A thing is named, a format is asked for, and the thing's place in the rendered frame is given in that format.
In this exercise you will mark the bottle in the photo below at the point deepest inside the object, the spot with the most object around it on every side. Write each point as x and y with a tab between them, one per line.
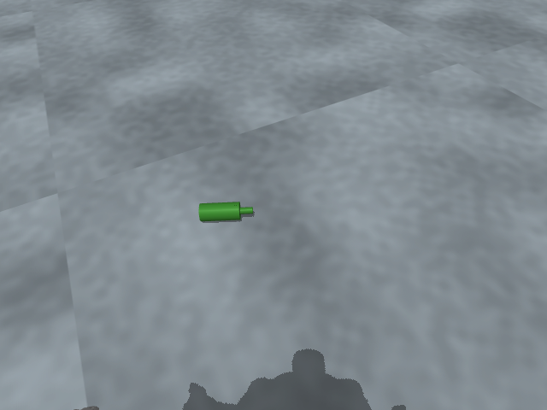
222	211

